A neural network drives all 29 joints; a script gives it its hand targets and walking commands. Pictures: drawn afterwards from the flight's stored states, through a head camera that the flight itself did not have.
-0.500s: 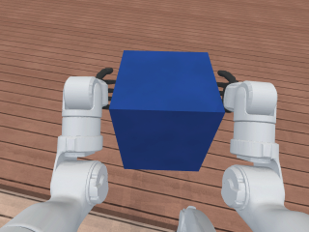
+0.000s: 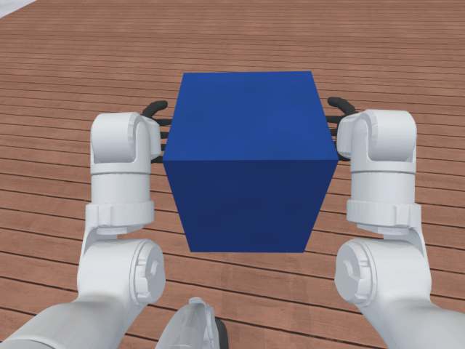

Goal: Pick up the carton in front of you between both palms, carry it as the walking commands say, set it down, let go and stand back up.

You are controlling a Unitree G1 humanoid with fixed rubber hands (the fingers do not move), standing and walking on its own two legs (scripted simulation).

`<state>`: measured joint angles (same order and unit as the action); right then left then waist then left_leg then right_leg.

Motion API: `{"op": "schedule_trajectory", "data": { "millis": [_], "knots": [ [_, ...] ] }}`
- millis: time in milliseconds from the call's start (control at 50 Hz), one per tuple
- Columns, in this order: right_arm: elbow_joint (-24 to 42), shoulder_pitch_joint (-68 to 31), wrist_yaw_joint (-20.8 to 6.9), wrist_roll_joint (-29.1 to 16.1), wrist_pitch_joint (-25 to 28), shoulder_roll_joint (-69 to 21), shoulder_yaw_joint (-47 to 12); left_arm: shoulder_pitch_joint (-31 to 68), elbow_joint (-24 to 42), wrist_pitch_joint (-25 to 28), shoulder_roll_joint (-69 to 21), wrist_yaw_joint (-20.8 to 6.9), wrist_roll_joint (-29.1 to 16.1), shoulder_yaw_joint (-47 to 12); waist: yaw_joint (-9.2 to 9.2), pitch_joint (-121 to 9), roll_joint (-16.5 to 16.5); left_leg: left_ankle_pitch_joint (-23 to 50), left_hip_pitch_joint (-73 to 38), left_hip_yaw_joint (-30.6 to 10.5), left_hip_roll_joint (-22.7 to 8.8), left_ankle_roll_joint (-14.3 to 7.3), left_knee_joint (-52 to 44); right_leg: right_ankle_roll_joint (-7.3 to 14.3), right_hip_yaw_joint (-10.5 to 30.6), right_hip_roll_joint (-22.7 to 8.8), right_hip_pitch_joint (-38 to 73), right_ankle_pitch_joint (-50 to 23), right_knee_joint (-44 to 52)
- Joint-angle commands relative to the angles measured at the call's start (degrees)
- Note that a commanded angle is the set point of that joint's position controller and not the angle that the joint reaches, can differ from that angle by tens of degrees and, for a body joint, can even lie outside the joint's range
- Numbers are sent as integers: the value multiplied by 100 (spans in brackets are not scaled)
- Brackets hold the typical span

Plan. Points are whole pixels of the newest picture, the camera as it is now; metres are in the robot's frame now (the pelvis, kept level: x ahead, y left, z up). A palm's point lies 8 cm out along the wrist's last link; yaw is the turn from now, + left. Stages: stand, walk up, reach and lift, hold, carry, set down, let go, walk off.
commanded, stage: carry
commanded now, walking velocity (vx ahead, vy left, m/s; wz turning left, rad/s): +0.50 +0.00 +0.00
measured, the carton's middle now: (246, 167) +0.39 -0.01 +0.12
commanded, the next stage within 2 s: none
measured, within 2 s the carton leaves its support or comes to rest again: neither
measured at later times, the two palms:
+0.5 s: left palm (165, 13) +0.65 +0.15 +0.29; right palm (319, 4) +0.65 -0.15 +0.29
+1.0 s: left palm (185, 12) +0.91 +0.16 +0.21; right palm (292, 2) +0.92 -0.14 +0.22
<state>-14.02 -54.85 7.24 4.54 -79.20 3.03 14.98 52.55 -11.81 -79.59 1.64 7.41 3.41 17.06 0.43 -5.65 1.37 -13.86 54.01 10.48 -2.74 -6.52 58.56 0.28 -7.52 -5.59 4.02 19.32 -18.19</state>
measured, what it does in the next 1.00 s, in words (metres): climbs: left foot 0.11 m higher, then right foot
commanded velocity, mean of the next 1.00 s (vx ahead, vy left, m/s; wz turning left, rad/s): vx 0.50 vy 0.00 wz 0.00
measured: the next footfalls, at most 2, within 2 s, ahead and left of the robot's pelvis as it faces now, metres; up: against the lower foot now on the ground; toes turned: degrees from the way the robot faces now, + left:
left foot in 0.02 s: +0.26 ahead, +0.10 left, +0.11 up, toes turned +6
right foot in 0.56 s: +0.48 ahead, -0.11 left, +0.11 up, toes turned -5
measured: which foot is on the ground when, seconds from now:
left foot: up 0.00-0.00, down 0.02-0.56, up 0.58-1.00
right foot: down 0.00-0.02, up 0.04-0.54, down 0.56-1.00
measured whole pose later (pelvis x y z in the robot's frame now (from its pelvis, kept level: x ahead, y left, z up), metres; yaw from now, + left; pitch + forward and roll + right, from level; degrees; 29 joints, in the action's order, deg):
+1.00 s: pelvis +0.56 +0.01 +0.10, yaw +1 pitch +5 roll +0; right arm -7.2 -38.7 7.2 4.2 -71.1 -1.4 13.5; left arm 35.2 -3.1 -71.8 -4.1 6.9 6.6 14.4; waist -0.1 -4.0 1.0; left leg -1.2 27.1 8.7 -2.3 0.2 22.3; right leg -0.5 -6.9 -1.8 -4.2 21.7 -21.4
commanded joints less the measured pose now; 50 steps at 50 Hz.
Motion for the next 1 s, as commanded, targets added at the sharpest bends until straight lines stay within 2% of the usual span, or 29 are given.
{"op": "schedule_trajectory", "data": {
  "millis": [0, 20, 40, 60, 80, 100, 120, 140, 180, 200, 260, 300, 400, 480, 500, 520, 540, 560, 580, 600, 620, 640, 680, 720, 760, 860, 920, 960, 980],
  "knots": [
    [93, -3882, -1165, -2620, 156, -6586, -2855, 4118, 26, 167, -5827, -1425, -2154, -2624, -1122, -2916, -1297, 866, -5041, -59, 754, 90, -2200, 244, -166, -125, -953, -6820, -3639],
    [208, -4130, -1219, -2748, 253, -6608, -2944, 3949, -89, 226, -6065, -1418, -2074, -2600, -672, -3614, 865, 2022, -6587, -3791, -1420, -1006, -2724, -118, 131, 906, -3067, -1503, -6203],
    [240, -4132, -1276, -2955, 322, -6931, -3051, 3771, -49, 258, -5892, -1375, -1894, -2575, -636, -4220, 1213, 2485, -6390, -5090, -1452, -1517, -3133, 38, 1346, 1225, -3221, -365, -8014],
    [633, -4452, -1330, -3059, 397, -6982, -3107, 3948, 127, 299, -6023, -1325, -1860, -2594, -480, -4034, 821, 1913, -6303, -4486, -1343, -1365, -2836, 241, 1673, 1006, -3797, -350, -8454],
    [943, -4744, -1376, -3224, 447, -7167, -3193, 4149, 366, 319, -6017, -1288, -1844, -2592, -483, -3506, 367, 1358, -5886, -4210, -1322, -1125, -2848, 308, 1470, 792, -4198, -230, -8330],
    [1292, -5005, -1405, -3347, 494, -7241, -3251, 4344, 627, 338, -6016, -1246, -1875, -2610, -433, -3037, 256, 713, -5476, -3930, -1236, -914, -2918, 391, 1414, 619, -4488, -212, -8076],
    [1509, -5105, -1419, -3417, 513, -7246, -3295, 4460, 822, 360, -5978, -1197, -1892, -2656, -349, -2896, 408, 264, -5315, -3682, -1177, -851, -3098, 441, 1365, 520, -4663, 6, -7953],
    [1637, -5109, -1413, -3481, 502, -7319, -3376, 4413, 975, 357, -5972, -1150, -1914, -2733, -333, -2826, 293, -163, -5255, -3503, -1161, -832, -3178, 488, 1303, 468, -4758, 70, -7817],
    [1723, -4876, -1366, -3436, 482, -7254, -3447, 4304, 1184, 380, -5909, -1076, -1931, -2915, -370, -2732, 14, -286, -5233, -3302, -1295, -950, -3391, 482, 1137, 385, -4889, 829, -7009],
    [1712, -4743, -1349, -3355, 462, -7186, -3453, 4168, 1232, 375, -5894, -1061, -1947, -2996, -375, -2786, -127, -7, -5268, -3080, -1276, -943, -3378, 484, 1016, 272, -4879, 558, -6574],
    [1602, -4299, -1303, -3104, 377, -6834, -3436, 3931, 1257, 317, -5831, -1067, -1965, -3237, -356, -2702, 196, 841, -5493, -2546, -1280, -967, -3411, 407, 846, 31, -5303, -237, -5633],
    [1382, -4021, -1288, -2935, 304, -6578, -3364, 3935, 1170, 257, -5773, -1089, -2036, -3378, -414, -2596, 371, 998, -5567, -2202, -1177, -907, -3455, 318, 696, -36, -5355, -641, -4847],
    [605, -3604, -1340, -2579, 184, -6181, -3057, 3924, 464, 158, -5882, -1205, -2186, -3383, -520, -2153, 609, 1595, -5581, -1595, -926, -635, -3622, 159, 226, 207, -4808, -1094, -2840],
    [149, -3468, -1386, -2433, 255, -6161, -2766, 3860, -171, 214, -6110, -1303, -2272, -3109, -466, -1711, 922, 2496, -5633, -1178, -796, -195, -3439, 130, -222, 585, -3886, -1152, -1369],
    [119, -3537, -1387, -2428, 289, -6188, -2731, 3888, -268, 247, -6149, -1318, -2292, -3024, -359, -1750, 918, 3017, -5567, -977, -714, -46, -3081, 174, -374, 719, -3312, -1279, -884],
    [41, -3545, -1384, -2432, 314, -6240, -2715, 3874, -385, 287, -6165, -1323, -2289, -2940, -182, -1975, 731, 3404, -5198, -696, -579, 160, -2386, 245, -394, 754, -2205, -1454, -549],
    [-32, -3577, -1385, -2443, 333, -6222, -2694, 3711, -527, 332, -6154, -1329, -2264, -2813, 35, -2382, 378, 2645, -4427, -509, -500, 404, -1505, 421, 252, 244, -898, -1372, -598],
    [-145, -3544, -1394, -2474, 339, -6279, -2656, 3563, -601, 372, -5990, -1317, -2203, -2645, 76, -2703, -752, 917, -3231, -312, -101, 629, -217, 768, 2307, -1110, 134, -1899, -635],
    [-193, -3807, -1391, -2505, 361, -6476, -2594, 3768, -565, 431, -5971, -1277, -2114, -2620, 179, -2633, -2012, -1403, -1249, -639, 577, 720, 762, 1467, 3867, -1648, 1231, -2383, -399],
    [-148, -3873, -1381, -2528, 395, -6588, -2637, 3695, -449, 465, -6082, -1280, -2123, -2540, 163, -2558, -1653, -1602, -696, -1041, 293, 598, 1369, 1474, 3834, -1690, 1230, -2003, -352],
    [-118, -3868, -1370, -2572, 434, -6712, -2697, 3758, -262, 512, -6224, -1304, -2192, -2596, 213, -2402, -1032, -1378, -633, -1132, 128, 557, 1401, 1332, 3349, -1519, 942, -1949, -376],
    [-77, -3799, -1361, -2599, 477, -6855, -2733, 3895, -34, 560, -6361, -1330, -2290, -2702, 153, -2286, -555, -1002, -733, -1184, -36, 580, 1170, 1153, 2898, -1382, 586, -1778, -249],
    [89, -3677, -1318, -2637, 564, -7083, -2823, 4166, 415, 657, -6599, -1354, -2452, -2901, 31, -2218, -686, -444, -1113, -1107, -213, 703, 534, 909, 2176, -1138, 96, -1531, 114],
    [376, -3652, -1265, -2697, 650, -7232, -2986, 4135, 710, 730, -6690, -1346, -2511, -3062, 3, -2256, -922, -272, -1336, -936, -180, 810, -9, 909, 1716, -998, 16, -1604, 296],
    [588, -3541, -1214, -2725, 728, -7303, -3174, 3933, 883, 789, -6729, -1337, -2520, -3229, 24, -2234, -890, -108, -1399, -816, -198, 887, -708, 974, 1407, -940, 137, -1707, 442],
    [792, -2774, -1204, -2611, 841, -7372, -3542, 3115, 1076, 886, -6699, -1348, -2347, -3568, 128, -2145, -1015, 755, -1796, -378, -7, 824, -2364, 757, 761, -743, 721, -3400, 213],
    [967, -2258, -1295, -2519, 845, -7373, -3701, 2518, 1251, 911, -6708, -1389, -2180, -3767, 129, -2002, -1130, 1157, -2283, -198, 169, 749, -3309, 560, 435, -637, 931, -4061, -113],
    [1064, -1763, -1377, -2431, 841, -7357, -3767, 2052, 1380, 914, -6721, -1417, -2094, -3907, 21, -2223, -946, 1700, -3726, 166, 311, 624, -4133, 290, 17, -480, 531, -4542, -981],
    [1065, -1444, -1424, -2365, 849, -7343, -3770, 1783, 1427, 908, -6726, -1439, -2057, -3992, -56, -2519, -721, 1584, -5104, 70, 146, 511, -3968, 119, -141, -366, -321, -4147, -1664]
  ]
}}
